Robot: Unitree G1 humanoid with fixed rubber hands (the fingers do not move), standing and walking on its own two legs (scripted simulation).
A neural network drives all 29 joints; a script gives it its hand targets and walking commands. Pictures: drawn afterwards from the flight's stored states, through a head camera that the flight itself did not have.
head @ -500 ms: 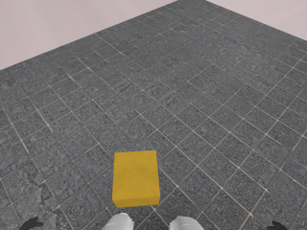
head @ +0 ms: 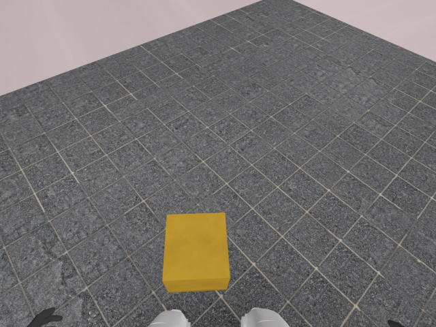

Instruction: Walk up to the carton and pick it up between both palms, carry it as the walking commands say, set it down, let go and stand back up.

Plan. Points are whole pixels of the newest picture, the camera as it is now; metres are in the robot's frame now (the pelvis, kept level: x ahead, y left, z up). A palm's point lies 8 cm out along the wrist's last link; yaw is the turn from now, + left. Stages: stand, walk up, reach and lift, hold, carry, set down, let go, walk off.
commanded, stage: walk up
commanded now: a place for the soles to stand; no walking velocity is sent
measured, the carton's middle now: (196, 252) +0.45 +0.06 -0.64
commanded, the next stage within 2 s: none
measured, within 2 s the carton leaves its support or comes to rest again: neither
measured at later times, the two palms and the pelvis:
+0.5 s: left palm out of the picture +0.09 +0.32 -0.08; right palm out of the picture +0.07 -0.35 -0.08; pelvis -0.01 -0.01 +0.00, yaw +1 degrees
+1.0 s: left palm out of the picture +0.07 +0.32 -0.08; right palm out of the picture +0.07 -0.35 -0.08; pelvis -0.01 -0.01 +0.00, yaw +3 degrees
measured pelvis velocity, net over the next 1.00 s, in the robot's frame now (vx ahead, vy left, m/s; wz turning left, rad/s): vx -0.01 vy -0.01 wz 0.05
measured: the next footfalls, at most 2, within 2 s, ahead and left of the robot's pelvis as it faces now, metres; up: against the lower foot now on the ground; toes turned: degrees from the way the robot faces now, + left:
none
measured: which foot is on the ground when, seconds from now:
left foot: down 0.00-1.00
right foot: down 0.00-1.00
